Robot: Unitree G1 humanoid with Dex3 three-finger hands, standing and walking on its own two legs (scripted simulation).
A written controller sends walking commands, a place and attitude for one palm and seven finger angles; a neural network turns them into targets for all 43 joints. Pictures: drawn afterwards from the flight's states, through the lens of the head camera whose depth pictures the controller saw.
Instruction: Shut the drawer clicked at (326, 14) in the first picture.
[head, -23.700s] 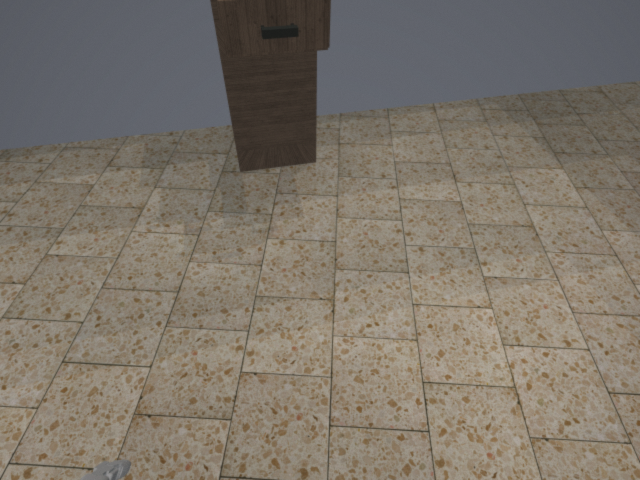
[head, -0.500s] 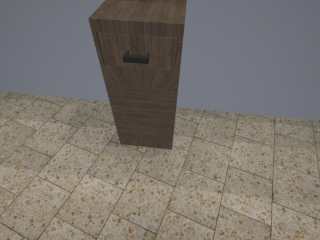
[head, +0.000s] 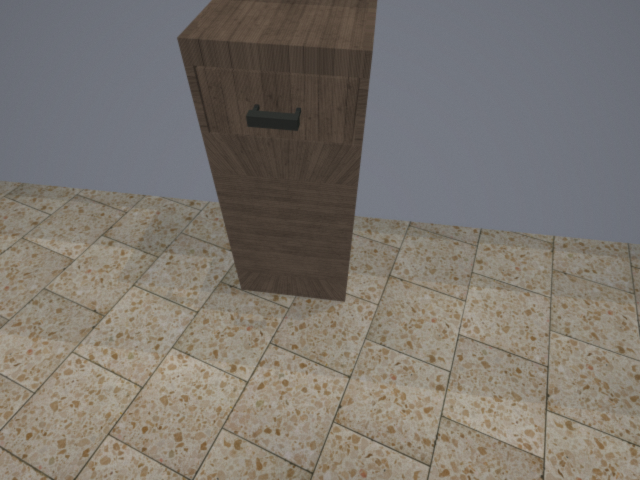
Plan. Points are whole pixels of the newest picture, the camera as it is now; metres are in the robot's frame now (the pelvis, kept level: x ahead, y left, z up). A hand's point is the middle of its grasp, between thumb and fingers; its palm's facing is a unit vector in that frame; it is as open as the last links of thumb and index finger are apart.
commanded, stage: look to check the result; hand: left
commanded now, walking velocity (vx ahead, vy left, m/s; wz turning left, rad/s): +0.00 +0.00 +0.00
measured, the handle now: (275, 115) +0.83 +0.16 +0.01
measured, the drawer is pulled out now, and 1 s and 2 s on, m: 0.00 0.00 0.00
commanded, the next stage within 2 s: stand and wait in 0.02 s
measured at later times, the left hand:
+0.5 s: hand out of the picture +0.01 +0.18 -0.17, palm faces +0.04 -0.98 -0.21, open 7.4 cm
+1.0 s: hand out of the picture +0.01 +0.18 -0.17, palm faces +0.03 -0.98 -0.21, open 7.4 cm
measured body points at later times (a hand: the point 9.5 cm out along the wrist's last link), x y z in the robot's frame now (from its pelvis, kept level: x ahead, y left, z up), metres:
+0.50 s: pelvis +0.01 +0.00 +0.00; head +0.02 -0.01 +0.45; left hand +0.01 +0.23 -0.16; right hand +0.00 -0.22 -0.16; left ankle +0.01 +0.12 -0.74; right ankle +0.00 -0.10 -0.74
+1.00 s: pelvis +0.01 +0.00 +0.00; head +0.02 -0.01 +0.45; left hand +0.01 +0.23 -0.16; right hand +0.00 -0.23 -0.16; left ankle +0.01 +0.12 -0.74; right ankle +0.00 -0.10 -0.74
